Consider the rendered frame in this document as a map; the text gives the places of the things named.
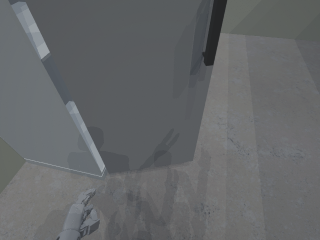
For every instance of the robot left forearm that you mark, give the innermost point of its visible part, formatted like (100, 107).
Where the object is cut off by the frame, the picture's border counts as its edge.
(69, 234)

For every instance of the robot left hand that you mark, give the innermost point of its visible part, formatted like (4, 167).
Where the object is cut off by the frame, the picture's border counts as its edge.
(79, 211)

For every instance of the handle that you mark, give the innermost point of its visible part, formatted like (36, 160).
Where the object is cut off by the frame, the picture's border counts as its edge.
(217, 15)

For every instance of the fridge door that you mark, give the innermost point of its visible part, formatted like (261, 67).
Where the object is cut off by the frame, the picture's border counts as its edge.
(135, 71)

